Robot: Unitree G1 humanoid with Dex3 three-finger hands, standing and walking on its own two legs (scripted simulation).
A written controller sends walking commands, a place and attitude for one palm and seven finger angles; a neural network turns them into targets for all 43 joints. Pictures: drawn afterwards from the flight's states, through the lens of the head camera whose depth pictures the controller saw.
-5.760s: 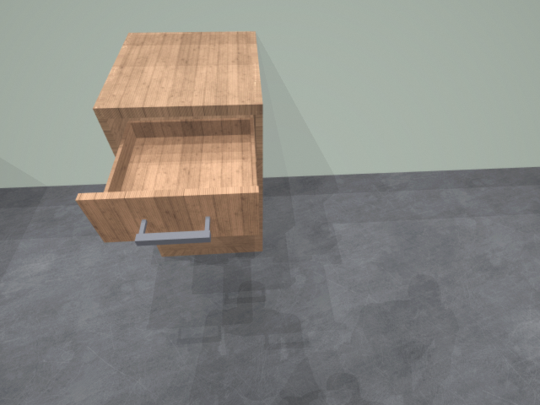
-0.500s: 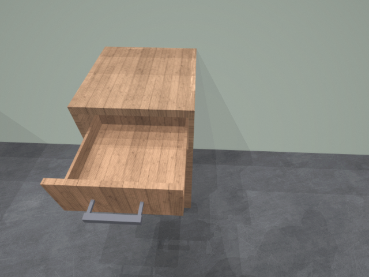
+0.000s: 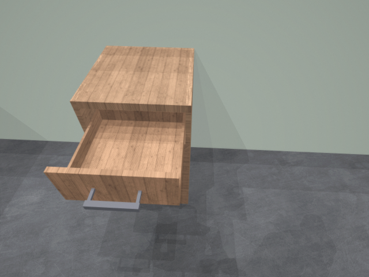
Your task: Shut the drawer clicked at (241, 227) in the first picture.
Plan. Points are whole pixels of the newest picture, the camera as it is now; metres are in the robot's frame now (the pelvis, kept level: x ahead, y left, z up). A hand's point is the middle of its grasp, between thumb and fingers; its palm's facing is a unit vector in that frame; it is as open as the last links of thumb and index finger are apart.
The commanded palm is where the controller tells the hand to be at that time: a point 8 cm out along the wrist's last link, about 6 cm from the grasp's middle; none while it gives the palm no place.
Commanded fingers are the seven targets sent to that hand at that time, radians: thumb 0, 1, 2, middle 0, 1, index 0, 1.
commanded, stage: come to a stop and stand still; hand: left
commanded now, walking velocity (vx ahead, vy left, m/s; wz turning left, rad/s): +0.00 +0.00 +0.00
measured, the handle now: (114, 199) +0.35 +0.24 -0.14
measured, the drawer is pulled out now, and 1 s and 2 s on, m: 0.28 0.28 0.28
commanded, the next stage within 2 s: look again from close up in 0.30 s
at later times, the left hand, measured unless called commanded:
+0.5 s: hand out of the picture -0.05 +0.17 -0.17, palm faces +0.01 -0.98 -0.17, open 7.3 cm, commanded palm none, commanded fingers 0.00 0.90 0.90 -0.20 -0.30 -0.20 -0.30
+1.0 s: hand out of the picture +0.02 +0.20 -0.17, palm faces +0.02 -0.98 -0.19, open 7.3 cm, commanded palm none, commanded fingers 0.00 0.90 0.90 -0.20 -0.30 -0.20 -0.30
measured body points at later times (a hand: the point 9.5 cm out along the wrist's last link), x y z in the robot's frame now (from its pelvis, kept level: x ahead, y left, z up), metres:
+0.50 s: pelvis -0.02 +0.01 +0.00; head +0.00 +0.00 +0.45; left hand -0.05 +0.22 -0.16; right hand -0.05 -0.21 -0.16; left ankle -0.01 +0.11 -0.74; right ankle +0.00 -0.10 -0.74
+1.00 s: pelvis +0.01 +0.03 +0.00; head +0.02 +0.04 +0.45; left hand +0.02 +0.26 -0.16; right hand +0.02 -0.19 -0.16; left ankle -0.01 +0.11 -0.74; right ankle -0.01 -0.09 -0.74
